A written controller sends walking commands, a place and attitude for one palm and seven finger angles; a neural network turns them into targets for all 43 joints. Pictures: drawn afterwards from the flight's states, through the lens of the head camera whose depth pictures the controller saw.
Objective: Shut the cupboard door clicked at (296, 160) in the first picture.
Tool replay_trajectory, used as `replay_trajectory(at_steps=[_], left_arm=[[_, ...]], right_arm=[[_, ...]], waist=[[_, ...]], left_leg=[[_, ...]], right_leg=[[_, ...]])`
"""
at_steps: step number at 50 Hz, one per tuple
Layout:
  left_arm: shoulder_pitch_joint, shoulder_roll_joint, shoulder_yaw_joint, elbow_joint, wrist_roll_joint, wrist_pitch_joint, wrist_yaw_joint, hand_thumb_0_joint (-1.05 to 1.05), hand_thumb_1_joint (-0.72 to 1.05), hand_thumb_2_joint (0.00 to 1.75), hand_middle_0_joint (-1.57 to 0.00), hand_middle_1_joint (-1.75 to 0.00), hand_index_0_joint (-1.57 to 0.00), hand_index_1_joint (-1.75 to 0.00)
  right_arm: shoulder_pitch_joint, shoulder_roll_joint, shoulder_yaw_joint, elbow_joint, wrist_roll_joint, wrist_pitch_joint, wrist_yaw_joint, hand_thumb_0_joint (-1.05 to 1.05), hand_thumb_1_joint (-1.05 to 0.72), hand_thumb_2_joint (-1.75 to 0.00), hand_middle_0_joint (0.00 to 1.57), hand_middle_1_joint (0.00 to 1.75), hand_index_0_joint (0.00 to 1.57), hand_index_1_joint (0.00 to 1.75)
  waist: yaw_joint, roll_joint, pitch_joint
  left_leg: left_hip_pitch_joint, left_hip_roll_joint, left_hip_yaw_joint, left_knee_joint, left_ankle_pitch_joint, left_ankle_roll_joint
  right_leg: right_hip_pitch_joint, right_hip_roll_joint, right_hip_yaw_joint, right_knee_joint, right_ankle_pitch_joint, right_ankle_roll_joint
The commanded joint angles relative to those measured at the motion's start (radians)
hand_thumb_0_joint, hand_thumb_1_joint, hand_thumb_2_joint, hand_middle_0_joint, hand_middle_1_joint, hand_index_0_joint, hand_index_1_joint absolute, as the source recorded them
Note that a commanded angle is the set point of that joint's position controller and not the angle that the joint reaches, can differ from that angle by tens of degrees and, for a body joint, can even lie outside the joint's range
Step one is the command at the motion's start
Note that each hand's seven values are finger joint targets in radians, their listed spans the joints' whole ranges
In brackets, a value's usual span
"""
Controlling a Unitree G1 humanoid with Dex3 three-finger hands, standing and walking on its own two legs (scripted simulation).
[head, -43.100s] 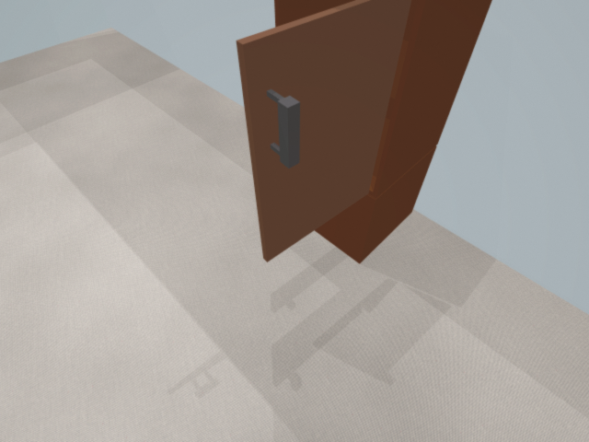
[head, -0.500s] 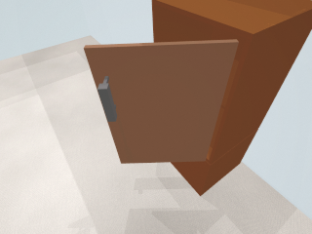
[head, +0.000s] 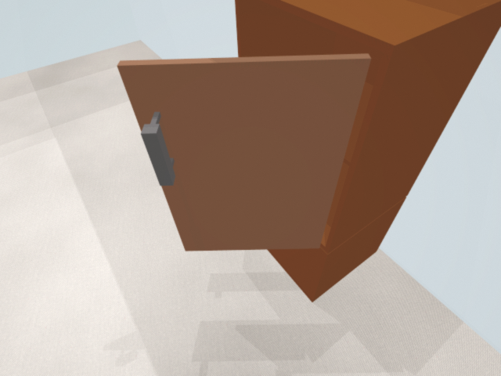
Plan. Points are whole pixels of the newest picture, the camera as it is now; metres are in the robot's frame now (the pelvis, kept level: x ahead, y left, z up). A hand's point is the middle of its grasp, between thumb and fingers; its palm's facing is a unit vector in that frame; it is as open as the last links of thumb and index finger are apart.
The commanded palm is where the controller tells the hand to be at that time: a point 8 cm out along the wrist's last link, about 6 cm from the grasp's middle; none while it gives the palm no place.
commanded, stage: come to a stop and stand still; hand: left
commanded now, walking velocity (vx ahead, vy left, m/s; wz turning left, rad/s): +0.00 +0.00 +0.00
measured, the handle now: (162, 149) +0.49 +0.20 +0.09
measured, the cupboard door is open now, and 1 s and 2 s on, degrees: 55 55 55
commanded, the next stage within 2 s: look again from close up in 1.10 s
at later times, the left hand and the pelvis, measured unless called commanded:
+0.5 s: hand out of the picture +0.04 +0.16 -0.16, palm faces +0.01 -0.98 -0.22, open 7.3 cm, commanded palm none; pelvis +0.04 -0.02 +0.00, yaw +0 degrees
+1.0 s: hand out of the picture +0.08 +0.15 -0.16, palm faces +0.02 -0.97 -0.23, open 7.3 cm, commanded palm none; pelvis +0.06 -0.03 +0.01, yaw +0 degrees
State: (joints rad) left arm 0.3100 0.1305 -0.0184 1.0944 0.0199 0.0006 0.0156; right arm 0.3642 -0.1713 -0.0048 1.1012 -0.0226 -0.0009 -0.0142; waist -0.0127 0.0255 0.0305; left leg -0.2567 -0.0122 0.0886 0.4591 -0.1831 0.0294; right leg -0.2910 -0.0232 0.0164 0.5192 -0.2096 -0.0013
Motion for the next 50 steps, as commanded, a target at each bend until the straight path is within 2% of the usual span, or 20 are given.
replay_trajectory(at_steps=[1, 9, 14, 16, 20, 27, 29, 35, 37, 40, 43, 50], left_arm=[[0.041, 0.122, 0.030, -0.030, -0.003, -0.021, 0.014, 0.00, 0.90, 0.90, -0.20, -0.30, -0.20, -0.30], [0.028, 0.109, 0.027, -0.020, -0.007, -0.027, 0.016, 0.00, 0.90, 0.90, -0.20, -0.30, -0.20, -0.30], [0.022, 0.114, 0.030, -0.018, -0.009, -0.034, 0.019, 0.00, 0.90, 0.90, -0.20, -0.30, -0.20, -0.30], [0.018, 0.114, 0.030, -0.018, -0.007, -0.035, 0.019, 0.00, 0.90, 0.90, -0.20, -0.30, -0.20, -0.30], [0.017, 0.118, 0.031, -0.015, -0.006, -0.035, 0.020, 0.00, 0.90, 0.90, -0.20, -0.30, -0.20, -0.30], [0.007, 0.133, 0.035, -0.017, -0.008, -0.037, 0.020, 0.00, 0.90, 0.90, -0.20, -0.30, -0.20, -0.30], [0.002, 0.139, 0.035, -0.016, -0.008, -0.036, 0.020, 0.00, 0.90, 0.90, -0.20, -0.30, -0.20, -0.30], [-0.005, 0.144, 0.036, -0.020, -0.007, -0.037, 0.020, 0.00, 0.90, 0.90, -0.20, -0.30, -0.20, -0.30], [-0.010, 0.151, 0.038, -0.020, -0.008, -0.037, 0.020, 0.00, 0.90, 0.90, -0.20, -0.30, -0.20, -0.30], [-0.010, 0.152, 0.039, -0.021, -0.006, -0.039, 0.020, 0.00, 0.90, 0.90, -0.20, -0.30, -0.20, -0.30], [-0.015, 0.161, 0.042, -0.022, -0.009, -0.041, 0.021, 0.00, 0.90, 0.90, -0.20, -0.30, -0.20, -0.30], [-0.018, 0.158, 0.042, -0.024, -0.007, -0.039, 0.021, 0.00, 0.90, 0.90, -0.20, -0.30, -0.20, -0.30]], right_arm=[[0.029, -0.066, -0.014, -0.033, 0.005, -0.024, -0.003, 0.00, -0.90, -0.90, 0.20, 0.30, 0.20, 0.30], [0.036, -0.049, -0.012, -0.016, 0.007, -0.029, -0.008, 0.00, -0.90, -0.90, 0.20, 0.30, 0.20, 0.30], [0.027, -0.048, -0.010, -0.011, 0.010, -0.038, -0.012, 0.00, -0.90, -0.90, 0.20, 0.30, 0.20, 0.30], [0.016, -0.046, -0.010, -0.010, 0.012, -0.038, -0.013, 0.00, -0.90, -0.90, 0.20, 0.30, 0.20, 0.30], [-0.005, -0.044, -0.010, -0.005, 0.011, -0.035, -0.014, 0.00, -0.90, -0.90, 0.20, 0.30, 0.20, 0.30], [-0.032, -0.066, -0.010, -0.005, 0.009, -0.037, -0.016, 0.00, -0.90, -0.90, 0.20, 0.30, 0.20, 0.30], [-0.041, -0.071, -0.009, -0.005, 0.010, -0.037, -0.017, 0.00, -0.90, -0.90, 0.20, 0.30, 0.20, 0.30], [-0.056, -0.072, -0.010, -0.003, 0.009, -0.034, -0.018, 0.00, -0.90, -0.90, 0.20, 0.30, 0.20, 0.30], [-0.060, -0.079, -0.008, -0.001, 0.008, -0.034, -0.018, 0.00, -0.90, -0.90, 0.20, 0.30, 0.20, 0.30], [-0.063, -0.076, -0.010, 0.001, 0.009, -0.033, -0.019, 0.00, -0.90, -0.90, 0.20, 0.30, 0.20, 0.30], [-0.065, -0.086, -0.011, 0.002, 0.007, -0.034, -0.020, 0.00, -0.90, -0.90, 0.20, 0.30, 0.20, 0.30], [-0.070, -0.073, -0.010, 0.010, 0.008, -0.029, -0.020, 0.00, -0.90, -0.90, 0.20, 0.30, 0.20, 0.30]], waist=[[0.011, -0.016, 0.074], [0.006, -0.030, 0.058], [0.007, -0.037, 0.005], [0.007, -0.048, 0.020], [0.007, -0.055, 0.027], [0.011, -0.031, -0.003], [0.013, -0.028, 0.008], [0.012, -0.043, 0.007], [0.013, -0.026, -0.003], [0.013, -0.053, 0.001], [0.013, -0.046, -0.021], [0.015, -0.047, 0.019]], left_leg=[[-0.051, 0.101, -0.151, -0.157, -0.240, 0.004], [0.004, 0.104, -0.130, -0.138, -0.139, -0.002], [0.055, 0.109, -0.111, -0.116, -0.010, -0.004], [0.057, 0.108, -0.106, -0.110, 0.018, -0.005], [0.077, 0.110, -0.099, -0.107, 0.033, -0.008], [0.111, 0.113, -0.097, -0.108, 0.087, -0.011], [0.109, 0.114, -0.097, -0.112, 0.086, -0.012], [0.123, 0.114, -0.094, -0.111, 0.099, -0.014], [0.125, 0.114, -0.091, -0.111, 0.105, -0.018], [0.129, 0.114, -0.090, -0.109, 0.114, -0.017], [0.140, 0.114, -0.091, -0.103, 0.139, -0.021], [0.129, 0.113, -0.087, -0.114, 0.106, -0.024]], right_leg=[[-0.054, -0.064, 0.095, -0.151, -0.236, -0.042], [-0.040, -0.066, 0.097, -0.157, -0.148, -0.042], [0.013, -0.071, 0.090, -0.142, -0.016, -0.041], [0.018, -0.072, 0.089, -0.141, 0.024, -0.040], [0.022, -0.072, 0.088, -0.146, 0.054, -0.041], [0.059, -0.074, 0.082, -0.136, 0.129, -0.041], [0.061, -0.075, 0.080, -0.139, 0.129, -0.041], [0.077, -0.074, 0.080, -0.146, 0.168, -0.043], [0.087, -0.078, 0.082, -0.145, 0.181, -0.044], [0.096, -0.077, 0.078, -0.148, 0.208, -0.045], [0.117, -0.082, 0.079, -0.141, 0.262, -0.047], [0.106, -0.079, 0.078, -0.163, 0.227, -0.046]])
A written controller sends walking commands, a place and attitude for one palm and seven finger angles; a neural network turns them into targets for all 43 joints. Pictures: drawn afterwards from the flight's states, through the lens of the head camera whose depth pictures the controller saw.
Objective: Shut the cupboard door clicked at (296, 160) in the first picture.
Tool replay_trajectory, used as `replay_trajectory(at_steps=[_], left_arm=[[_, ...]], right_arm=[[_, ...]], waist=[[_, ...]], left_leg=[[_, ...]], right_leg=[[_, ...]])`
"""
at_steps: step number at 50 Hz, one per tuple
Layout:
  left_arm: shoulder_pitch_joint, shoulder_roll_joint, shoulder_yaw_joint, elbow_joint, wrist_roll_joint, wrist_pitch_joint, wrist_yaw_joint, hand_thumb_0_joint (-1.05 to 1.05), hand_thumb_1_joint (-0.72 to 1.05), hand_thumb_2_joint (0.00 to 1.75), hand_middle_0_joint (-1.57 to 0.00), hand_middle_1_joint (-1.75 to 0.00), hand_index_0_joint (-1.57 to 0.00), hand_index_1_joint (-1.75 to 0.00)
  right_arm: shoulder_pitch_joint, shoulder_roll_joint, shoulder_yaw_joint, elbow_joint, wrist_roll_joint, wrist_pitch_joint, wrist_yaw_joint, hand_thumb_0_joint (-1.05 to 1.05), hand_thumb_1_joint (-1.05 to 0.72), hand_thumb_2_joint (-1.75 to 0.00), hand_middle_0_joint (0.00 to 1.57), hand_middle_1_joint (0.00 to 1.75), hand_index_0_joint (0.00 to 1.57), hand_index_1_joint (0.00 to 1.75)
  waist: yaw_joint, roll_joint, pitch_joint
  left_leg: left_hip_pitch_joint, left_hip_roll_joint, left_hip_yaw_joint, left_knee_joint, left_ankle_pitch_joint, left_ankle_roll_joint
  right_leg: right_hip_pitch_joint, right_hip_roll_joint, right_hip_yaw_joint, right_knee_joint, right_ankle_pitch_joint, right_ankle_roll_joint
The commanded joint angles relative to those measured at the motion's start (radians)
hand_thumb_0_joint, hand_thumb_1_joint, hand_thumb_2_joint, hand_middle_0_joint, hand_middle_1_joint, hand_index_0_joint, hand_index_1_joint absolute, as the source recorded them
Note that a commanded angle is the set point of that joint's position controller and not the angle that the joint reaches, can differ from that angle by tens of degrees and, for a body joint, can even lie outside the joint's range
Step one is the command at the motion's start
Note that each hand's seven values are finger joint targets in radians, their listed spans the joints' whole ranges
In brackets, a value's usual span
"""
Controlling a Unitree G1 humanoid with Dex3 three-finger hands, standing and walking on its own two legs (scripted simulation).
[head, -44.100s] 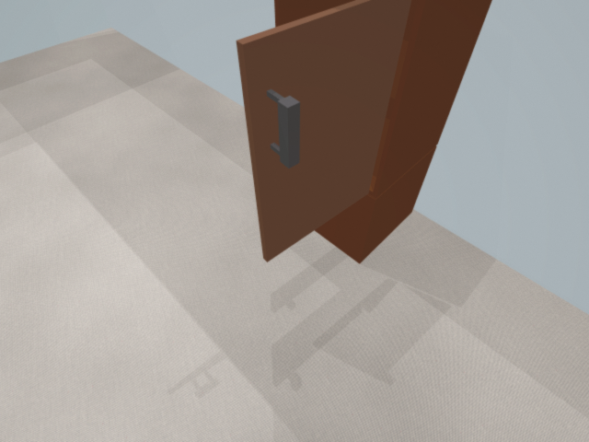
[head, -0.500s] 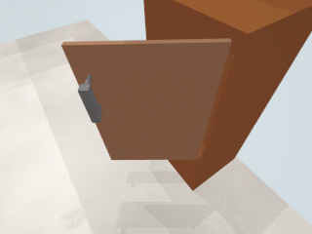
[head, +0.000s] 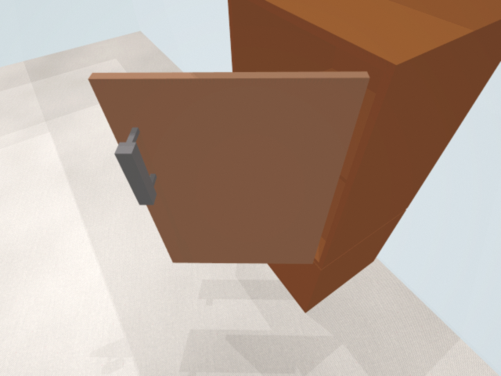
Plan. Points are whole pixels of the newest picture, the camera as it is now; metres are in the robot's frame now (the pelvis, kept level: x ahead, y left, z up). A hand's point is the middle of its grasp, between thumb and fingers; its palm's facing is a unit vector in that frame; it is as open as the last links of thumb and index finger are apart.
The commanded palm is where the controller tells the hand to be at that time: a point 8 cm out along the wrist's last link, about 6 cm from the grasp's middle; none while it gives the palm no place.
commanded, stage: come to a stop and stand still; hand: left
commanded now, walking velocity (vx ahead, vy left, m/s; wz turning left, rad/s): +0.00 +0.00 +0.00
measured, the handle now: (141, 166) +0.43 +0.23 +0.09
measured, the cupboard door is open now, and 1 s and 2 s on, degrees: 55 55 55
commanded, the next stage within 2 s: look again from close up in 0.10 s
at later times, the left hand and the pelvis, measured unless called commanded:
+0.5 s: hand out of the picture +0.01 +0.18 -0.17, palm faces +0.02 -0.98 -0.21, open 7.3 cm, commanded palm none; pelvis +0.00 +0.00 +0.00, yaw +0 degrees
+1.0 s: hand (128, 362) +0.15 +0.20 -0.05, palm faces +0.24 -0.96 -0.15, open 7.2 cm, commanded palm +0.09 +0.23 -0.06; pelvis -0.02 +0.01 -0.01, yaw +3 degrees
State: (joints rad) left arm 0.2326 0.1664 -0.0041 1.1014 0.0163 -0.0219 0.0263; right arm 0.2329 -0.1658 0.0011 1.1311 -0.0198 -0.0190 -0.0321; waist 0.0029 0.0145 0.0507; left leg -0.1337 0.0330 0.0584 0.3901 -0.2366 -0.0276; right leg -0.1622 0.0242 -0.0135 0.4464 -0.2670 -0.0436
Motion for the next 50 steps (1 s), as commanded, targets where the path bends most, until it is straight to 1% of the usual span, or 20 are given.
replay_trajectory(at_steps=[1, 12, 15, 19, 20, 24, 25, 29, 30, 36, 41, 42, 43, 44, 45, 46, 47, 48, 49, 50], left_arm=[[0.058, 0.126, 0.027, -0.033, -0.004, -0.017, 0.011, 0.00, 0.90, 0.90, -0.20, -0.30, -0.20, -0.30], [0.061, 0.126, 0.028, -0.031, -0.006, -0.018, 0.010, 0.00, 0.90, 0.90, -0.20, -0.30, -0.20, -0.30], [0.069, 0.114, 0.027, -0.029, -0.005, -0.016, 0.010, 0.00, 0.90, 0.90, -0.20, -0.30, -0.20, -0.30], [0.067, 0.117, 0.026, -0.026, -0.007, -0.016, 0.010, 0.00, 0.90, 0.90, -0.20, -0.30, -0.20, -0.30], [0.071, 0.109, 0.025, -0.024, -0.005, -0.014, 0.010, 0.00, 0.90, 0.90, -0.20, -0.30, -0.20, -0.30], [0.071, 0.114, 0.026, -0.021, -0.006, -0.016, 0.010, 0.00, 0.90, 0.90, -0.20, -0.30, -0.20, -0.30], [0.077, 0.107, 0.026, -0.022, -0.004, -0.016, 0.010, 0.00, 0.90, 0.90, -0.20, -0.30, -0.20, -0.30], [0.081, 0.111, 0.027, -0.017, -0.006, -0.019, 0.010, 0.00, 0.90, 0.90, -0.20, -0.30, -0.20, -0.30], [0.081, 0.107, 0.026, -0.019, -0.004, -0.017, 0.011, 0.00, 0.90, 0.90, -0.20, -0.30, -0.20, -0.30], [0.082, 0.102, 0.025, -0.013, -0.004, -0.015, 0.011, 0.00, 0.90, 0.90, -0.20, -0.30, -0.20, -0.30], [0.085, 0.101, 0.025, -0.013, -0.004, -0.015, 0.011, 0.00, 0.90, 0.90, -0.20, -0.30, -0.20, -0.30], [0.191, 0.109, 0.023, 0.030, 0.007, -0.036, 0.051, 0.00, 0.90, 0.90, -0.20, -0.30, -0.20, -0.30], [-0.682, 0.682, 0.387, -1.566, -0.143, -0.323, 0.035, 0.00, 0.90, 0.90, -0.20, -0.30, -0.20, -0.30], [-0.036, 0.201, 0.053, -1.282, -0.144, -0.241, 0.052, 0.00, 0.90, 0.90, -0.22, -0.32, -0.22, -0.32], [0.175, -0.022, -0.031, -1.218, -0.200, -0.103, 0.067, 0.00, 0.90, 0.90, -0.24, -0.34, -0.24, -0.34], [0.116, -0.053, -0.064, -1.102, -0.174, -0.099, 0.074, 0.00, 0.90, 0.90, -0.25, -0.36, -0.25, -0.36], [0.040, -0.020, -0.014, -1.117, -0.182, -0.148, 0.069, 0.00, 0.90, 0.90, -0.27, -0.38, -0.27, -0.38], [0.077, 0.002, 0.021, -1.043, -0.180, -0.207, 0.050, 0.00, 0.90, 0.90, -0.29, -0.40, -0.29, -0.40], [0.200, -0.041, 0.023, -0.966, -0.194, -0.272, 0.013, 0.00, 0.90, 0.90, -0.31, -0.42, -0.31, -0.42], [0.320, -0.042, 0.048, -0.924, -0.207, -0.344, -0.037, 0.00, 0.90, 0.90, -0.33, -0.44, -0.33, -0.44]], right_arm=[[0.067, -0.085, -0.016, -0.020, 0.005, -0.012, -0.002, 0.00, -0.90, -0.90, 0.20, 0.30, 0.20, 0.30], [0.070, -0.083, -0.016, -0.012, 0.005, -0.012, -0.003, 0.00, -0.90, -0.90, 0.20, 0.30, 0.20, 0.30], [0.071, -0.072, -0.017, -0.009, 0.005, -0.010, -0.004, 0.00, -0.90, -0.90, 0.20, 0.30, 0.20, 0.30], [0.071, -0.081, -0.016, -0.007, 0.005, -0.011, -0.003, 0.00, -0.90, -0.90, 0.20, 0.30, 0.20, 0.30], [0.073, -0.069, -0.015, -0.005, 0.005, -0.010, -0.003, 0.00, -0.90, -0.90, 0.20, 0.30, 0.20, 0.30], [0.079, -0.077, -0.016, -0.002, 0.005, -0.013, -0.002, 0.00, -0.90, -0.90, 0.20, 0.30, 0.20, 0.30], [0.078, -0.070, -0.015, -0.001, 0.005, -0.012, -0.003, 0.00, -0.90, -0.90, 0.20, 0.30, 0.20, 0.30], [0.079, -0.079, -0.017, -0.002, 0.005, -0.015, -0.004, 0.00, -0.90, -0.90, 0.20, 0.30, 0.20, 0.30], [0.081, -0.069, -0.016, -0.001, 0.006, -0.014, -0.004, 0.00, -0.90, -0.90, 0.20, 0.30, 0.20, 0.30], [0.083, -0.069, -0.015, 0.003, 0.006, -0.013, -0.004, 0.00, -0.90, -0.90, 0.20, 0.30, 0.20, 0.30], [0.081, -0.071, -0.016, 0.001, 0.005, -0.013, -0.004, 0.00, -0.90, -0.90, 0.20, 0.30, 0.20, 0.30], [-0.028, -0.103, -0.022, -0.071, 0.018, -0.022, 0.007, 0.00, -0.90, -0.90, 0.20, 0.30, 0.20, 0.30], [0.092, -0.314, -0.049, -0.363, 0.021, -0.217, -0.104, 0.00, -0.90, -0.90, 0.20, 0.30, 0.20, 0.30], [0.005, -0.188, -0.021, -0.368, 0.049, -0.268, -0.101, 0.00, -0.90, -0.90, 0.20, 0.30, 0.20, 0.30], [-0.036, -0.162, -0.019, -0.387, 0.054, -0.304, -0.078, 0.00, -0.90, -0.90, 0.20, 0.30, 0.20, 0.30], [-0.016, -0.168, -0.018, -0.363, 0.062, -0.331, -0.055, 0.00, -0.90, -0.90, 0.20, 0.30, 0.20, 0.30], [-0.012, -0.193, -0.049, -0.408, 0.049, -0.343, -0.042, 0.00, -0.90, -0.90, 0.20, 0.30, 0.20, 0.30], [-0.015, -0.209, -0.064, -0.435, 0.034, -0.351, -0.034, 0.00, -0.90, -0.90, 0.20, 0.30, 0.20, 0.30], [-0.038, -0.196, -0.071, -0.472, 0.023, -0.359, -0.022, 0.00, -0.90, -0.90, 0.20, 0.30, 0.20, 0.30], [-0.063, -0.186, -0.079, -0.517, 0.026, -0.366, -0.005, 0.00, -0.90, -0.90, 0.20, 0.30, 0.20, 0.30]], waist=[[-0.001, -0.026, -0.010], [0.000, -0.028, -0.013], [0.000, -0.029, 0.005], [0.001, -0.016, -0.005], [0.001, -0.025, 0.013], [0.001, -0.026, -0.007], [0.003, -0.026, 0.007], [0.003, -0.017, -0.025], [0.002, -0.029, -0.004], [0.003, -0.019, 0.018], [0.003, -0.023, 0.009], [0.040, -0.027, -0.012], [-0.124, -0.016, -0.468], [-0.027, 0.359, -0.598], [0.000, 0.303, -0.431], [-0.064, 0.095, -0.164], [-0.083, -0.005, -0.023], [-0.083, -0.123, -0.012], [-0.041, -0.226, -0.010], [0.014, -0.199, -0.049]], left_leg=[[0.005, 0.066, -0.057, -0.046, 0.162, 0.032], [0.011, 0.066, -0.059, -0.049, 0.159, 0.030], [0.012, 0.067, -0.059, -0.054, 0.147, 0.031], [0.011, 0.067, -0.063, -0.056, 0.142, 0.031], [0.007, 0.068, -0.061, -0.062, 0.132, 0.032], [0.012, 0.069, -0.066, -0.061, 0.146, 0.034], [0.008, 0.068, -0.062, -0.061, 0.143, 0.034], [0.022, 0.069, -0.066, -0.054, 0.168, 0.035], [0.013, 0.069, -0.064, -0.059, 0.157, 0.035], [-0.002, 0.068, -0.068, -0.065, 0.144, 0.035], [0.007, 0.068, -0.071, -0.064, 0.144, 0.037], [-0.064, 0.078, -0.018, 0.193, 0.191, 0.016], [0.287, 0.028, -0.004, 0.144, 0.343, 0.073], [0.256, -0.011, 0.000, 0.103, 0.540, 0.075], [0.167, 0.031, -0.032, 0.098, 0.635, 0.040], [0.019, 0.017, -0.059, 0.123, 0.432, 0.044], [-0.108, -0.007, -0.084, 0.146, 0.223, 0.043], [-0.201, -0.021, -0.089, 0.189, 0.095, 0.043], [-0.296, -0.031, -0.088, 0.236, 0.014, 0.037], [-0.352, -0.046, -0.073, 0.280, -0.001, 0.026]], right_leg=[[-0.015, -0.129, 0.106, -0.090, 0.282, -0.003], [-0.008, -0.129, 0.104, -0.102, 0.275, -0.003], [-0.023, -0.124, 0.103, -0.109, 0.248, -0.003], [-0.020, -0.125, 0.103, -0.112, 0.219, -0.003], [-0.029, -0.122, 0.101, -0.116, 0.203, -0.002], [-0.020, -0.123, 0.101, -0.111, 0.208, -0.002], [-0.025, -0.123, 0.097, -0.114, 0.209, -0.001], [-0.011, -0.126, 0.100, -0.104, 0.247, -0.002], [-0.015, -0.124, 0.095, -0.107, 0.238, -0.002], [-0.028, -0.123, 0.094, -0.112, 0.201, 0.000], [-0.031, -0.124, 0.096, -0.113, 0.196, 0.001], [-0.009, -0.201, 0.163, -0.085, 0.696, 0.047], [0.026, -0.097, 0.077, 0.061, 0.655, 0.042], [0.007, -0.029, -0.004, 0.129, 0.427, 0.023], [-0.041, -0.029, -0.067, 0.111, 0.199, 0.029], [-0.185, -0.026, -0.075, 0.097, 0.167, 0.044], [-0.262, -0.032, -0.084, 0.081, 0.141, 0.046], [-0.336, -0.037, -0.090, 0.101, 0.061, 0.048], [-0.387, -0.036, -0.088, 0.139, -0.029, 0.049], [-0.380, -0.042, -0.072, 0.185, -0.054, 0.034]])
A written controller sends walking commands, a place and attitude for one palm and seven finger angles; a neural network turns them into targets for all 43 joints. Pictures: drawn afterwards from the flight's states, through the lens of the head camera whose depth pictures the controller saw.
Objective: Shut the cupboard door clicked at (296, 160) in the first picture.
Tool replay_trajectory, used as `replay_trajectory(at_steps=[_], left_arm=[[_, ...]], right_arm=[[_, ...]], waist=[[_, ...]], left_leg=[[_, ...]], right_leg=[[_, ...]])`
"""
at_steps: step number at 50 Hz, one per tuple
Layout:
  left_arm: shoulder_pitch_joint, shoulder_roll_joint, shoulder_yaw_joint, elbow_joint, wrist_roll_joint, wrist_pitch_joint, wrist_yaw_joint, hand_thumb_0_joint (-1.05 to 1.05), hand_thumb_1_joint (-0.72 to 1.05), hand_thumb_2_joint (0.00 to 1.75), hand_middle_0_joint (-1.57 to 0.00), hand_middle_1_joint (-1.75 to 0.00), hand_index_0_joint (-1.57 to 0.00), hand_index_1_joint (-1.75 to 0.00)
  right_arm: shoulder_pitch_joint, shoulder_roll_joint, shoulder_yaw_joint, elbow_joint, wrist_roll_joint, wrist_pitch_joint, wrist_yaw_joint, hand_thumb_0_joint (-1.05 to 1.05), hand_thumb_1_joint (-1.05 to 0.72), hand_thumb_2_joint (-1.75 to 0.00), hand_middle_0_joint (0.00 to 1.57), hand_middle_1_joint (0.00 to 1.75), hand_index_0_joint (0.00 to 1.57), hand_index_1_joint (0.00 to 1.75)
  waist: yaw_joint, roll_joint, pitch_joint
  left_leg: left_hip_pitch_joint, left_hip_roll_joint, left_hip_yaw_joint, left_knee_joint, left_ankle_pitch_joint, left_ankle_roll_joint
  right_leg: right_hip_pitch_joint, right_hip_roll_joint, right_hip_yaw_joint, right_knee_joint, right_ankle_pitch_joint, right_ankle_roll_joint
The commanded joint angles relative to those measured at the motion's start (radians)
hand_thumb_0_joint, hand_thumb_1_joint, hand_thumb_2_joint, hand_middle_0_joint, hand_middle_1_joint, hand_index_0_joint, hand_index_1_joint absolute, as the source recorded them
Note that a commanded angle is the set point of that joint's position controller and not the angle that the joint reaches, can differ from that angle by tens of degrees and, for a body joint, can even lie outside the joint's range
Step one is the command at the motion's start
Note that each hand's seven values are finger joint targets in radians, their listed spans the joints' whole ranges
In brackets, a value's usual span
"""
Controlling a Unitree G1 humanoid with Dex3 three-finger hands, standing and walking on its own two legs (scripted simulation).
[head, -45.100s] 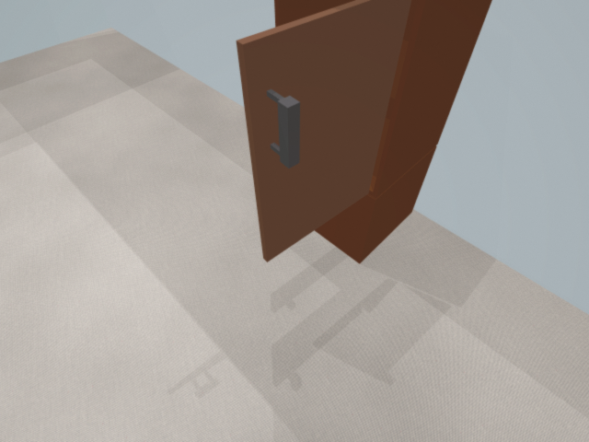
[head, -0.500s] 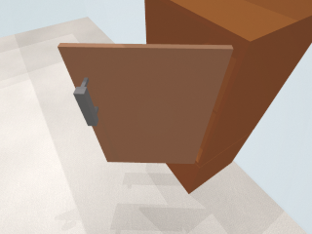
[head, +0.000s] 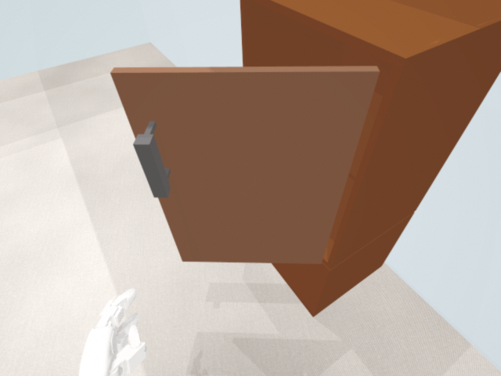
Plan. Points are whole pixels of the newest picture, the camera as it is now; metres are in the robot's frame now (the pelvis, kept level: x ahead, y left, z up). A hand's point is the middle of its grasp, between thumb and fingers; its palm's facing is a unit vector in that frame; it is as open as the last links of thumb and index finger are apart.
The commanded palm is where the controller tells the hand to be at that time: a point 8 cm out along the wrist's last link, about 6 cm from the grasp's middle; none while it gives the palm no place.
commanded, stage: raise the hand and make a fist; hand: left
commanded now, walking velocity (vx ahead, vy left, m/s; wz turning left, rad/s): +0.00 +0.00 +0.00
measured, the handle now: (156, 159) +0.46 +0.19 +0.10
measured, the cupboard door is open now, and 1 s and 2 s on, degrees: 55 55 55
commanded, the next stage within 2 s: bring the fist close to the handle in 1.76 s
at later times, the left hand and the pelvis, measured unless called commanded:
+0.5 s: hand (141, 352) +0.16 +0.16 +0.01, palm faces -0.06 -1.00 -0.04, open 5.0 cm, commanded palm +0.14 +0.23 +0.01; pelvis -0.04 +0.01 -0.07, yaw +1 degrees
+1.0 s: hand (114, 316) +0.20 +0.19 +0.06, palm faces +0.00 -1.00 -0.05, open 3.2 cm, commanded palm +0.17 +0.25 +0.07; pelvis -0.01 +0.02 -0.04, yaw +0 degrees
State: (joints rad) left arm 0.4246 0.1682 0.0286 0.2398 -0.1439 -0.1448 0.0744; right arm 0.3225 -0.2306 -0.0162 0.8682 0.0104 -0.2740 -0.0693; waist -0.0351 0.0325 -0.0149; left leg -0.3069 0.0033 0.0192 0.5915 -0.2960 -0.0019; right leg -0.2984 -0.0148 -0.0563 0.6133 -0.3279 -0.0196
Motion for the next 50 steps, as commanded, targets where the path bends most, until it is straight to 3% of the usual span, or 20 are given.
replay_trajectory(at_steps=[1, 2, 3, 4, 5, 6, 8, 10, 14, 15, 17, 20, 25, 30, 35, 37, 40, 45, 48, 50], left_arm=[[0.170, -0.070, 0.003, -0.048, -0.065, -0.302, -0.142, 0.00, 0.90, 0.90, -0.35, -0.46, -0.35, -0.46], [0.200, -0.049, 0.044, -0.032, -0.084, -0.387, -0.205, 0.00, 0.90, 0.90, -0.36, -0.48, -0.36, -0.48], [0.205, -0.031, 0.055, -0.046, -0.095, -0.471, -0.274, 0.00, 0.90, 0.90, -0.38, -0.50, -0.38, -0.50], [0.193, 0.010, 0.074, -0.071, -0.096, -0.532, -0.333, 0.00, 0.90, 0.90, -0.40, -0.52, -0.40, -0.52], [0.214, 0.089, 0.155, -0.059, -0.091, -0.531, -0.350, 0.00, 0.90, 0.90, -0.42, -0.54, -0.42, -0.54], [0.197, 0.099, 0.145, -0.138, -0.096, -0.500, -0.362, 0.00, 0.90, 0.90, -0.44, -0.56, -0.44, -0.56], [0.089, 0.124, 0.139, -0.304, -0.111, -0.412, -0.344, 0.00, 0.90, 0.90, -0.47, -0.60, -0.47, -0.60], [0.000, 0.138, 0.147, -0.451, -0.117, -0.371, -0.284, 0.00, 0.90, 0.90, -0.51, -0.64, -0.51, -0.64], [-0.156, 0.136, 0.082, -0.735, -0.093, -0.426, -0.211, 0.00, 0.90, 0.90, -0.58, -0.72, -0.58, -0.72], [-0.210, 0.128, 0.047, -0.768, -0.088, -0.438, -0.220, 0.00, 0.90, 0.90, -0.60, -0.74, -0.60, -0.74], [-0.168, 0.105, 0.010, -0.697, -0.094, -0.427, -0.258, 0.00, 0.90, 0.90, -0.64, -0.78, -0.64, -0.78], [-0.066, 0.109, 0.009, -0.578, -0.099, -0.314, -0.313, 0.00, 0.90, 0.90, -0.69, -0.84, -0.69, -0.84], [0.026, 0.197, 0.173, -0.592, -0.128, -0.123, -0.285, 0.00, 0.90, 0.90, -0.79, -0.94, -0.79, -0.94], [0.024, 0.165, 0.184, -0.668, -0.144, -0.176, -0.225, 0.00, 0.90, 0.90, -0.88, -1.04, -0.88, -1.04], [0.013, 0.147, 0.122, -0.663, -0.139, -0.228, -0.262, 0.00, 0.90, 0.90, -0.97, -1.14, -0.97, -1.14], [0.012, 0.146, 0.110, -0.669, -0.140, -0.215, -0.276, 0.00, 0.90, 0.90, -1.01, -1.18, -1.01, -1.18], [-0.001, 0.196, 0.167, -0.677, -0.145, -0.188, -0.272, 0.00, 0.90, 0.90, -1.06, -1.24, -1.06, -1.24], [-0.040, 0.203, 0.189, -0.710, -0.153, -0.166, -0.258, 0.00, 0.90, 0.90, -1.15, -1.34, -1.15, -1.34], [-0.065, 0.176, 0.155, -0.708, -0.154, -0.143, -0.269, 0.00, 0.90, 0.90, -1.21, -1.40, -1.21, -1.40], [-0.073, 0.201, 0.182, -0.680, -0.156, -0.116, -0.278, 0.00, 0.90, 0.90, -1.24, -1.44, -1.24, -1.44]], right_arm=[[-0.162, -0.112, -0.060, -0.284, -0.013, -0.113, 0.050, 0.00, -0.90, -0.90, 0.20, 0.30, 0.20, 0.30], [-0.166, -0.111, -0.069, -0.304, -0.015, -0.104, 0.062, 0.00, -0.90, -0.90, 0.20, 0.30, 0.20, 0.30], [-0.175, -0.118, -0.074, -0.331, -0.020, -0.093, 0.076, 0.00, -0.90, -0.90, 0.20, 0.30, 0.20, 0.30], [-0.191, -0.124, -0.080, -0.372, -0.019, -0.081, 0.085, 0.00, -0.90, -0.90, 0.20, 0.30, 0.20, 0.30], [-0.193, -0.127, -0.089, -0.403, -0.011, -0.060, 0.088, 0.00, -0.90, -0.90, 0.20, 0.30, 0.20, 0.30], [-0.220, -0.134, -0.083, -0.458, -0.004, -0.042, 0.088, 0.00, -0.90, -0.90, 0.20, 0.30, 0.20, 0.30], [-0.230, -0.134, -0.069, -0.539, 0.007, -0.012, 0.074, 0.00, -0.90, -0.90, 0.20, 0.30, 0.20, 0.30], [-0.213, -0.120, -0.062, -0.565, 0.015, 0.003, 0.050, 0.00, -0.90, -0.90, 0.20, 0.30, 0.20, 0.30], [-0.152, -0.116, -0.039, -0.563, 0.005, -0.014, 0.025, 0.00, -0.90, -0.90, 0.20, 0.30, 0.20, 0.30], [-0.142, -0.120, -0.032, -0.548, 0.002, -0.021, 0.018, 0.00, -0.90, -0.90, 0.20, 0.30, 0.20, 0.30], [-0.131, -0.128, -0.024, -0.522, 0.004, -0.034, 0.008, 0.00, -0.90, -0.90, 0.20, 0.30, 0.20, 0.30], [-0.131, -0.133, -0.016, -0.515, 0.018, -0.035, 0.000, 0.00, -0.90, -0.90, 0.20, 0.30, 0.20, 0.30], [-0.157, -0.108, -0.014, -0.546, 0.030, 0.003, -0.012, 0.00, -0.90, -0.90, 0.20, 0.30, 0.20, 0.30], [-0.152, -0.097, -0.006, -0.537, 0.014, 0.002, -0.006, 0.00, -0.90, -0.90, 0.20, 0.30, 0.20, 0.30], [-0.121, -0.123, -0.009, -0.523, 0.016, -0.019, 0.002, 0.00, -0.90, -0.90, 0.20, 0.30, 0.20, 0.30], [-0.112, -0.128, -0.011, -0.527, 0.021, -0.023, 0.001, 0.00, -0.90, -0.90, 0.20, 0.30, 0.20, 0.30], [-0.113, -0.131, -0.012, -0.522, 0.026, -0.019, -0.006, 0.00, -0.90, -0.90, 0.20, 0.30, 0.20, 0.30], [-0.112, -0.126, -0.004, -0.519, 0.029, -0.009, -0.005, 0.00, -0.90, -0.90, 0.20, 0.30, 0.20, 0.30], [-0.108, -0.126, 0.003, -0.522, 0.033, -0.007, -0.002, 0.00, -0.90, -0.90, 0.20, 0.30, 0.20, 0.30], [-0.111, -0.129, 0.005, -0.513, 0.034, -0.004, -0.003, 0.00, -0.90, -0.90, 0.20, 0.30, 0.20, 0.30]], waist=[[0.071, -0.262, -0.022], [0.088, -0.305, -0.038], [0.097, -0.286, -0.065], [0.098, -0.238, -0.084], [0.127, -0.151, -0.108], [0.136, -0.096, -0.154], [0.122, -0.007, -0.189], [0.090, -0.060, -0.209], [0.013, 0.045, -0.247], [-0.014, 0.027, -0.247], [-0.026, 0.030, -0.228], [-0.006, 0.031, -0.204], [0.078, -0.043, -0.263], [0.083, -0.037, -0.238], [0.051, -0.017, -0.215], [0.046, -0.010, -0.211], [0.063, 0.003, -0.211], [0.068, 0.024, -0.211], [0.056, 0.029, -0.194], [0.061, 0.010, -0.180]], left_leg=[[-0.246, -0.025, -0.027, 0.132, 0.029, -0.009], [-0.316, -0.030, -0.016, 0.190, 0.000, -0.016], [-0.380, -0.037, -0.008, 0.245, -0.027, -0.021], [-0.425, -0.041, 0.002, 0.295, -0.049, -0.018], [-0.447, -0.046, 0.012, 0.316, -0.047, -0.009], [-0.456, -0.051, 0.027, 0.320, -0.065, 0.001], [-0.461, -0.054, 0.029, 0.312, -0.140, 0.015], [-0.475, -0.035, -0.002, 0.329, -0.220, 0.023], [-0.404, -0.014, -0.046, 0.375, -0.179, 0.036], [-0.403, -0.008, -0.057, 0.388, -0.180, 0.040], [-0.416, -0.004, -0.068, 0.395, -0.185, 0.038], [-0.430, -0.005, -0.076, 0.362, -0.202, 0.037], [-0.395, -0.014, -0.063, 0.291, -0.121, 0.028], [-0.338, -0.006, -0.066, 0.249, -0.019, 0.023], [-0.304, -0.004, -0.068, 0.232, -0.025, 0.023], [-0.286, -0.005, -0.069, 0.215, -0.036, 0.023], [-0.267, -0.007, -0.068, 0.196, -0.016, 0.023], [-0.210, -0.005, -0.065, 0.165, 0.048, 0.020], [-0.173, -0.001, -0.066, 0.143, 0.069, 0.018], [-0.173, -0.002, -0.063, 0.135, 0.076, 0.021]], right_leg=[[-0.281, -0.006, -0.023, 0.083, -0.021, 0.007], [-0.311, -0.006, 0.000, 0.131, -0.045, 0.004], [-0.331, -0.011, 0.024, 0.182, -0.065, -0.002], [-0.351, -0.018, 0.050, 0.221, -0.085, -0.010], [-0.337, -0.024, 0.074, 0.243, -0.086, -0.021], [-0.332, -0.022, 0.080, 0.259, -0.120, -0.021], [-0.351, -0.019, 0.090, 0.248, -0.233, -0.018], [-0.403, -0.007, 0.114, 0.225, -0.365, -0.006], [-0.467, 0.017, 0.085, 0.255, -0.257, -0.010], [-0.485, 0.025, 0.077, 0.266, -0.243, -0.007], [-0.494, 0.029, 0.065, 0.270, -0.230, -0.007], [-0.458, 0.030, 0.058, 0.240, -0.239, -0.005], [-0.288, 0.019, 0.054, 0.187, -0.212, -0.001], [-0.263, 0.029, 0.002, 0.215, -0.047, -0.004], [-0.278, 0.029, 0.001, 0.206, -0.037, -0.005], [-0.278, 0.027, -0.002, 0.193, -0.038, -0.002], [-0.236, 0.028, 0.004, 0.176, -0.015, -0.006], [-0.188, 0.034, -0.009, 0.165, 0.072, -0.008], [-0.182, 0.037, -0.019, 0.151, 0.106, -0.005], [-0.153, 0.035, -0.012, 0.129, 0.121, -0.005]])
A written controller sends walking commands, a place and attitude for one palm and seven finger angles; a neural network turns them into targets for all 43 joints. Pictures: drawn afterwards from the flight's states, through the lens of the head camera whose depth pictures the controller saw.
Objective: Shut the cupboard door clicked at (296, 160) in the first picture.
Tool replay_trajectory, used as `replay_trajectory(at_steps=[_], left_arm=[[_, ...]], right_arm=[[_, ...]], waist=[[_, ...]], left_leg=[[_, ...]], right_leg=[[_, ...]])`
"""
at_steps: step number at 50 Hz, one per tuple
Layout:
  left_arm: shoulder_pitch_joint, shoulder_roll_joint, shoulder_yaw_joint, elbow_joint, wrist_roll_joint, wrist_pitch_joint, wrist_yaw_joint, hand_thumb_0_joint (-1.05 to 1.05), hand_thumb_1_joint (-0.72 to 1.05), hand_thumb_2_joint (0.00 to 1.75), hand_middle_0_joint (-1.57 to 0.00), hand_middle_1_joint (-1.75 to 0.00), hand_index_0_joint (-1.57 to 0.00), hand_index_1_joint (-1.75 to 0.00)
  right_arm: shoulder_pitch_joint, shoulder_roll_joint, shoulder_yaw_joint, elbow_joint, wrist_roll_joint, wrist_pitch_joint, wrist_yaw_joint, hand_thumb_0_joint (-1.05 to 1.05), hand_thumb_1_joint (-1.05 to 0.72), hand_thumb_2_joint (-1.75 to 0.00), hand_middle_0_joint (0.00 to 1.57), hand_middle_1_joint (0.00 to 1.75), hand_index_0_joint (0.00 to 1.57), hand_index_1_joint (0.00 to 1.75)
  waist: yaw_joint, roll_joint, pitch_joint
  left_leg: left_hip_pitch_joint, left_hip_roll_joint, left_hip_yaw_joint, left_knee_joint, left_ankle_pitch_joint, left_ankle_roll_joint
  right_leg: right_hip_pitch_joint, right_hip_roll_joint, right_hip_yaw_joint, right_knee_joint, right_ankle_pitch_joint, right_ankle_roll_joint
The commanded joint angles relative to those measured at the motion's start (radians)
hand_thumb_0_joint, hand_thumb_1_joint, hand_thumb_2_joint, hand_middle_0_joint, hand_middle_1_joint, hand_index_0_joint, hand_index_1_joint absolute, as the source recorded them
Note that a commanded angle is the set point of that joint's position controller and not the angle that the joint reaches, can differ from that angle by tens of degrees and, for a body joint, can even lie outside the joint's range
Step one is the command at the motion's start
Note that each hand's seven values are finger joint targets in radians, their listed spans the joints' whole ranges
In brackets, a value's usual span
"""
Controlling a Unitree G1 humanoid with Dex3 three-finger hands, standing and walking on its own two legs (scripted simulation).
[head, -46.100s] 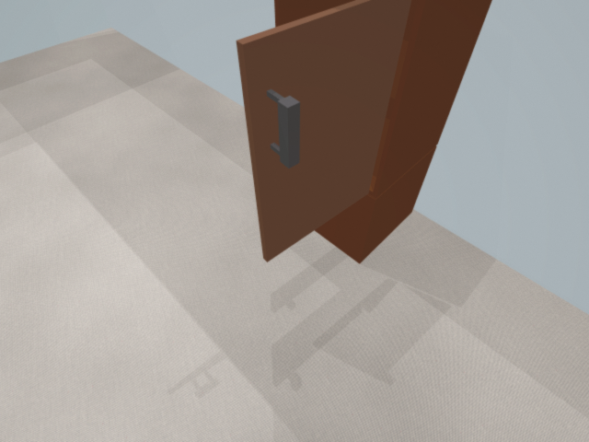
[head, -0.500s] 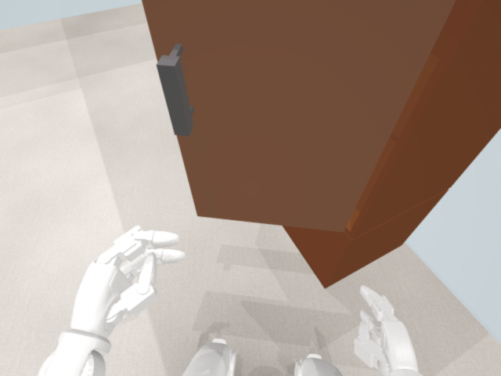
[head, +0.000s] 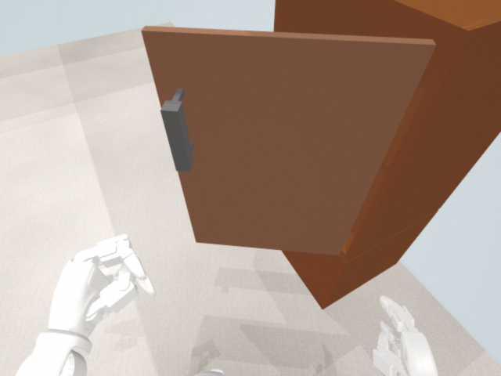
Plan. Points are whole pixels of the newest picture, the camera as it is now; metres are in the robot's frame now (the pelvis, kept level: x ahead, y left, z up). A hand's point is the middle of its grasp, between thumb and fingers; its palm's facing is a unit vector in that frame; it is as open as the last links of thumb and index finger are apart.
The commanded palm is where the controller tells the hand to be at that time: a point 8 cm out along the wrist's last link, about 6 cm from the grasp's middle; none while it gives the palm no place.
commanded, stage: raise the hand and make a fist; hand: left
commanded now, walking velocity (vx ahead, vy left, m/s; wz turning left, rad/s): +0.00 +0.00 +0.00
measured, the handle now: (182, 130) +0.48 +0.17 +0.14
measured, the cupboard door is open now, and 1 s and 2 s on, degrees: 55 55 55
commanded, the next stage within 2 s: bring the fist close to the handle in 0.76 s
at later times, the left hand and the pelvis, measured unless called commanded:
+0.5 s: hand (124, 252) +0.24 +0.18 +0.14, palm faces -0.01 -1.00 -0.05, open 3.1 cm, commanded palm +0.21 +0.23 +0.14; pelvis +0.01 -0.01 +0.03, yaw +0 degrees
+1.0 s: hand (132, 252) +0.24 +0.17 +0.14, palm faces +0.00 -1.00 -0.05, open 3.1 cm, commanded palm +0.22 +0.22 +0.14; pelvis +0.00 -0.01 +0.03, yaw +1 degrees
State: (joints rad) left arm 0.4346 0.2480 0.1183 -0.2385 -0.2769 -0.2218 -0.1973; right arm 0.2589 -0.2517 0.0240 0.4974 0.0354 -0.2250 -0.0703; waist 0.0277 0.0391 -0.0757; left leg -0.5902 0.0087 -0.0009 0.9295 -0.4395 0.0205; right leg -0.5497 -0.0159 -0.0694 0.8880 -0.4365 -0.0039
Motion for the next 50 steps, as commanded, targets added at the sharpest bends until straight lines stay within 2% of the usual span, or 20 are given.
replay_trajectory(at_steps=[1, 5, 6, 10, 12, 15, 21, 23, 25, 26, 28, 30, 32, 36, 40, 43, 44, 45, 46, 50], left_arm=[[-0.091, 0.104, 0.078, -0.193, -0.028, -0.024, -0.016, 0.00, 0.90, 0.90, -1.26, -1.46, -1.26, -1.46], [-0.148, 0.158, 0.125, -0.195, -0.033, 0.015, -0.030, 0.00, 0.90, 0.90, -1.30, -1.50, -1.30, -1.50], [-0.162, 0.135, 0.110, -0.205, -0.039, 0.021, -0.036, 0.00, 0.90, 0.90, -1.30, -1.50, -1.30, -1.50], [-0.220, 0.170, 0.151, -0.200, -0.052, 0.038, -0.040, 0.00, 0.90, 0.90, -1.30, -1.50, -1.30, -1.50], [-0.242, 0.150, 0.138, -0.184, -0.057, 0.051, -0.049, 0.00, 0.90, 0.90, -1.30, -1.50, -1.30, -1.50], [-0.266, 0.184, 0.171, -0.165, -0.062, 0.072, -0.056, 0.00, 0.90, 0.90, -1.30, -1.50, -1.30, -1.50], [-0.261, 0.152, 0.161, -0.107, -0.073, 0.118, -0.074, 0.00, 0.90, 0.90, -1.30, -1.50, -1.30, -1.50], [-0.270, 0.151, 0.157, -0.128, -0.069, 0.118, -0.071, 0.00, 0.90, 0.90, -1.30, -1.50, -1.30, -1.50], [-0.260, 0.179, 0.182, -0.131, -0.063, 0.112, -0.059, 0.00, 0.90, 0.90, -1.30, -1.50, -1.30, -1.50], [-0.267, 0.154, 0.165, -0.143, -0.062, 0.106, -0.059, 0.00, 0.90, 0.90, -1.30, -1.50, -1.30, -1.50], [-0.286, 0.157, 0.164, -0.168, -0.057, 0.090, -0.050, 0.00, 0.90, 0.90, -1.30, -1.50, -1.30, -1.50], [-0.285, 0.187, 0.186, -0.169, -0.048, 0.074, -0.037, 0.00, 0.90, 0.90, -1.30, -1.50, -1.30, -1.50], [-0.290, 0.163, 0.163, -0.172, -0.043, 0.063, -0.036, 0.00, 0.90, 0.90, -1.30, -1.50, -1.30, -1.50], [-0.288, 0.153, 0.147, -0.134, -0.044, 0.071, -0.042, 0.00, 0.90, 0.90, -1.30, -1.50, -1.30, -1.50], [-0.285, 0.176, 0.165, -0.138, -0.042, 0.078, -0.043, 0.00, 0.90, 0.90, -1.30, -1.50, -1.30, -1.50], [-0.293, 0.154, 0.153, -0.147, -0.048, 0.078, -0.047, 0.00, 0.90, 0.90, -1.30, -1.50, -1.30, -1.50], [-0.346, 0.130, 0.122, -0.151, -0.048, 0.075, -0.047, 0.00, 0.90, 0.90, -1.30, -1.50, -1.30, -1.50], [-0.372, 0.152, 0.135, -0.130, -0.045, 0.077, -0.040, 0.00, 0.90, 0.90, -1.30, -1.50, -1.30, -1.50], [-0.413, 0.136, 0.116, -0.115, -0.042, 0.076, -0.040, 0.00, 0.90, 0.90, -1.30, -1.50, -1.30, -1.50], [-0.496, 0.157, 0.121, -0.057, -0.028, 0.078, -0.028, 0.00, 0.90, 0.90, -1.30, -1.50, -1.30, -1.50]], right_arm=[[-0.051, -0.106, -0.031, -0.145, 0.012, -0.053, -0.002, 0.00, -0.90, -0.90, 0.20, 0.30, 0.20, 0.30], [-0.060, -0.111, -0.024, -0.136, 0.015, -0.054, -0.007, 0.00, -0.90, -0.90, 0.20, 0.30, 0.20, 0.30], [-0.062, -0.105, -0.019, -0.141, 0.016, -0.056, -0.006, 0.00, -0.90, -0.90, 0.20, 0.30, 0.20, 0.30], [-0.069, -0.109, -0.014, -0.119, 0.015, -0.066, -0.009, 0.00, -0.90, -0.90, 0.20, 0.30, 0.20, 0.30], [-0.077, -0.105, -0.011, -0.117, 0.019, -0.072, -0.010, 0.00, -0.90, -0.90, 0.20, 0.30, 0.20, 0.30], [-0.084, -0.111, -0.011, -0.101, 0.020, -0.081, -0.013, 0.00, -0.90, -0.90, 0.20, 0.30, 0.20, 0.30], [-0.103, -0.108, -0.010, -0.096, 0.026, -0.093, -0.013, 0.00, -0.90, -0.90, 0.20, 0.30, 0.20, 0.30], [-0.102, -0.109, -0.011, -0.095, 0.026, -0.096, -0.011, 0.00, -0.90, -0.90, 0.20, 0.30, 0.20, 0.30], [-0.099, -0.115, -0.015, -0.093, 0.021, -0.101, -0.011, 0.00, -0.90, -0.90, 0.20, 0.30, 0.20, 0.30], [-0.099, -0.110, -0.014, -0.095, 0.020, -0.102, -0.009, 0.00, -0.90, -0.90, 0.20, 0.30, 0.20, 0.30], [-0.096, -0.109, -0.016, -0.091, 0.020, -0.105, -0.008, 0.00, -0.90, -0.90, 0.20, 0.30, 0.20, 0.30], [-0.090, -0.115, -0.018, -0.083, 0.016, -0.108, -0.007, 0.00, -0.90, -0.90, 0.20, 0.30, 0.20, 0.30], [-0.089, -0.111, -0.019, -0.082, 0.019, -0.110, -0.005, 0.00, -0.90, -0.90, 0.20, 0.30, 0.20, 0.30], [-0.096, -0.112, -0.015, -0.077, 0.021, -0.111, -0.007, 0.00, -0.90, -0.90, 0.20, 0.30, 0.20, 0.30], [-0.094, -0.117, -0.016, -0.074, 0.020, -0.113, -0.010, 0.00, -0.90, -0.90, 0.20, 0.30, 0.20, 0.30], [-0.100, -0.113, -0.014, -0.078, 0.021, -0.116, -0.010, 0.00, -0.90, -0.90, 0.20, 0.30, 0.20, 0.30], [-0.098, -0.112, -0.011, -0.072, 0.021, -0.117, -0.011, 0.00, -0.90, -0.90, 0.20, 0.30, 0.20, 0.30], [-0.096, -0.116, -0.013, -0.063, 0.019, -0.117, -0.014, 0.00, -0.90, -0.90, 0.20, 0.30, 0.20, 0.30], [-0.098, -0.116, -0.013, -0.058, 0.020, -0.118, -0.016, 0.00, -0.90, -0.90, 0.20, 0.30, 0.20, 0.30], [-0.096, -0.119, -0.013, -0.043, 0.020, -0.116, -0.021, 0.00, -0.90, -0.90, 0.20, 0.30, 0.20, 0.30]], waist=[[-0.006, -0.005, -0.105], [0.002, 0.004, -0.114], [0.000, 0.008, -0.120], [0.005, -0.007, -0.116], [0.001, -0.008, -0.103], [0.012, -0.016, -0.108], [0.019, -0.054, -0.062], [0.022, -0.017, -0.066], [0.025, -0.057, -0.073], [0.023, -0.047, -0.089], [0.019, -0.006, -0.086], [0.021, -0.022, -0.090], [0.014, -0.004, -0.093], [0.010, -0.009, -0.044], [0.015, -0.019, -0.053], [0.013, -0.010, -0.065], [-0.001, -0.006, -0.062], [-0.006, -0.040, -0.040], [-0.013, -0.037, -0.041], [-0.010, -0.035, -0.059]], left_leg=[[0.114, -0.008, -0.039, -0.210, 0.208, -0.001], [0.147, -0.010, -0.037, -0.232, 0.218, 0.001], [0.161, -0.012, -0.034, -0.239, 0.232, 0.002], [0.189, -0.011, -0.034, -0.258, 0.255, 0.001], [0.202, -0.012, -0.031, -0.275, 0.249, 0.001], [0.218, -0.013, -0.029, -0.289, 0.258, 0.004], [0.223, -0.018, -0.019, -0.320, 0.234, 0.005], [0.238, -0.020, -0.016, -0.329, 0.237, 0.003], [0.235, -0.019, -0.017, -0.324, 0.247, 0.006], [0.242, -0.020, -0.014, -0.328, 0.257, 0.006], [0.256, -0.021, -0.012, -0.330, 0.258, 0.004], [0.256, -0.018, -0.015, -0.331, 0.266, 0.005], [0.263, -0.020, -0.012, -0.336, 0.255, 0.003], [0.244, -0.019, -0.013, -0.344, 0.200, 0.005], [0.249, -0.019, -0.016, -0.345, 0.208, 0.006], [0.262, -0.020, -0.016, -0.347, 0.215, 0.005], [0.269, -0.020, -0.018, -0.348, 0.210, 0.006], [0.256, -0.017, -0.022, -0.343, 0.197, 0.008], [0.258, -0.019, -0.022, -0.345, 0.184, 0.009], [0.263, -0.019, -0.025, -0.349, 0.175, 0.010]], right_leg=[[0.099, 0.034, 0.002, -0.160, 0.224, -0.018], [0.144, 0.031, 0.012, -0.193, 0.236, -0.019], [0.155, 0.028, 0.011, -0.199, 0.254, -0.017], [0.189, 0.028, 0.013, -0.226, 0.280, -0.017], [0.192, 0.026, 0.013, -0.243, 0.276, -0.013], [0.224, 0.021, 0.023, -0.268, 0.285, -0.013], [0.237, 0.009, 0.040, -0.318, 0.238, -0.006], [0.238, 0.013, 0.033, -0.316, 0.245, -0.007], [0.249, 0.013, 0.041, -0.319, 0.250, -0.005], [0.257, 0.010, 0.039, -0.314, 0.264, -0.005], [0.248, 0.014, 0.033, -0.311, 0.268, -0.006], [0.255, 0.017, 0.032, -0.307, 0.278, -0.008], [0.246, 0.017, 0.027, -0.306, 0.267, -0.007], [0.227, 0.014, 0.038, -0.332, 0.194, -0.006], [0.241, 0.016, 0.037, -0.333, 0.201, -0.008], [0.235, 0.019, 0.028, -0.326, 0.216, -0.005], [0.224, 0.019, 0.023, -0.326, 0.217, -0.003], [0.217, 0.019, 0.030, -0.333, 0.196, -0.002], [0.208, 0.016, 0.035, -0.338, 0.178, 0.000], [0.216, 0.013, 0.043, -0.345, 0.161, -0.004]])
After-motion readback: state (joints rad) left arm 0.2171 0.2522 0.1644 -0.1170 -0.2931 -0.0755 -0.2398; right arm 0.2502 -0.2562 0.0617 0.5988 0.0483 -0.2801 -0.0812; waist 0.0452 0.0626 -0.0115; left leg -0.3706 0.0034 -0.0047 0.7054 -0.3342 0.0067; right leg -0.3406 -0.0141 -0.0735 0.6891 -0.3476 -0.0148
